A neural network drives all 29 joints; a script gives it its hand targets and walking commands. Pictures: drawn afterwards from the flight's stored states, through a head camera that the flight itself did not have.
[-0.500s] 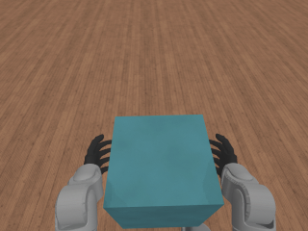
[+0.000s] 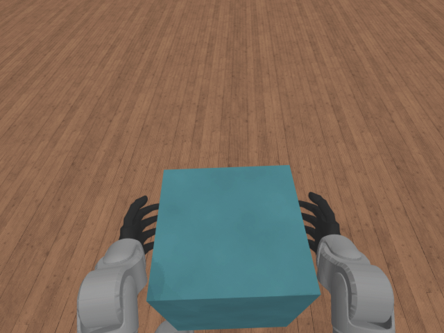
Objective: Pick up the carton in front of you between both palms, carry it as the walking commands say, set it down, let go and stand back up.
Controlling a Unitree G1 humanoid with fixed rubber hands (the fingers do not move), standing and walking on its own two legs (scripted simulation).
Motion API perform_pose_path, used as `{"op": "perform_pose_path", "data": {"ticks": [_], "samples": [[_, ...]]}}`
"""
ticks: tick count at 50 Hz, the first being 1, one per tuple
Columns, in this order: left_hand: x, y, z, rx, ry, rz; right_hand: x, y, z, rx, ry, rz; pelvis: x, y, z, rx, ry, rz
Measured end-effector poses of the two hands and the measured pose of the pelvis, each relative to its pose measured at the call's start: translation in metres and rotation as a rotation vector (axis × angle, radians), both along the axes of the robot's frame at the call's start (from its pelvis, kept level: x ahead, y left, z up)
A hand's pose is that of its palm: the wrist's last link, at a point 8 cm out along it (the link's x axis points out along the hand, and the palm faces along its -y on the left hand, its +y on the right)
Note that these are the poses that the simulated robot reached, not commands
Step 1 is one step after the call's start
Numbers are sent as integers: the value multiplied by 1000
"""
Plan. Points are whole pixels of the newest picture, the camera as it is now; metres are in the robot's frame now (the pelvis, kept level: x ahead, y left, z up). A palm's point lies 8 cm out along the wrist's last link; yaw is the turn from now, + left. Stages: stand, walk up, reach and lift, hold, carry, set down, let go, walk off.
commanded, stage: carry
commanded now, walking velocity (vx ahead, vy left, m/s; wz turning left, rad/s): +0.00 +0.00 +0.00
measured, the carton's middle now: (229, 253) +0.25 +0.01 +0.00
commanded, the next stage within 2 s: none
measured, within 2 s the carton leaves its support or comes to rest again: neither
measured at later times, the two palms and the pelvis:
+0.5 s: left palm (149, 131) +0.50 +0.18 +0.08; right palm (289, 129) +0.48 -0.12 +0.09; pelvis +0.24 +0.03 -0.01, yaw -2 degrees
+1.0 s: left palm (163, 121) +0.55 +0.16 +0.06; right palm (291, 119) +0.54 -0.14 +0.06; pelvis +0.30 +0.02 -0.02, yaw -2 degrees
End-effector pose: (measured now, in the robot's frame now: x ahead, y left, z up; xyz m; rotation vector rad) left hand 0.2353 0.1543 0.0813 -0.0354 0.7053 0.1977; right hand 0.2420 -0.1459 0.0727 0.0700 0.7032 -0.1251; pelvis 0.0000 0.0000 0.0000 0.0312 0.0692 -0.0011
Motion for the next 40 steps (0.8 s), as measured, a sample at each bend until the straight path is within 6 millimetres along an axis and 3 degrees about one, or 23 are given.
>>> {"op": "perform_pose_path", "data": {"ticks": [5, 9, 13, 18, 30, 34, 40], "samples": [[75, 5, 7, -10, -67, -36, 65, 5, 11, -10, -67, -36, 71, 13, -7, -11, -13, -7], [140, 20, -1, -21, -110, -60, 125, 20, 8, -24, -110, -58, 133, 31, -27, -36, -31, -35], [190, 29, -19, -57, -35, -62, 171, 29, -3, -57, -34, -61, 166, 40, -26, -27, -20, -48], [223, 28, -24, -64, 28, -83, 198, 28, -5, -64, 30, -82, 197, 44, -13, -42, -12, -52], [290, 15, 13, -16, -84, -64, 272, 15, 18, -22, -82, -60, 278, 28, -14, -23, -17, -33], [307, 10, 6, -8, -53, -64, 289, 10, 10, -15, -52, -59, 293, 23, -17, -24, -8, -32], [317, 5, -10, -21, -10, -62, 300, 5, -2, -24, -9, -60, 302, 18, -20, -25, 1, -33]]}}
